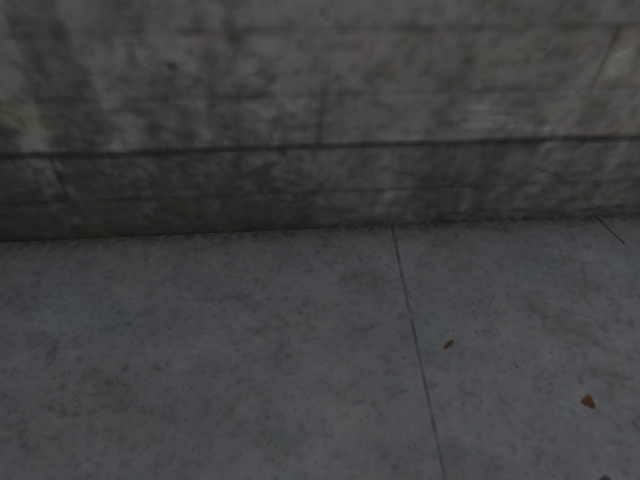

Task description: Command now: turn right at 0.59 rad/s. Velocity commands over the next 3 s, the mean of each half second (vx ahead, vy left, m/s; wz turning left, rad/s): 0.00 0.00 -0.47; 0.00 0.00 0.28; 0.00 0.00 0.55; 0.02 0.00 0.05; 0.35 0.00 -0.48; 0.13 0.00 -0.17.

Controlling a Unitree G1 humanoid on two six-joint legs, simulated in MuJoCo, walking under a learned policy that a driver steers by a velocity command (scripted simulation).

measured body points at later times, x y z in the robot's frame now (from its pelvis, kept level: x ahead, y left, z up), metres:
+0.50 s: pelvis -0.02 -0.04 +0.01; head +0.01 -0.08 +0.45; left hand +0.21 +0.17 -0.07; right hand +0.04 -0.36 -0.12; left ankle -0.01 +0.11 -0.66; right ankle -0.03 -0.14 -0.73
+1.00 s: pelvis -0.03 -0.03 +0.01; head +0.01 -0.01 +0.46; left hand +0.16 +0.25 -0.09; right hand +0.07 -0.33 -0.09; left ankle -0.03 +0.08 -0.73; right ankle -0.05 -0.17 -0.67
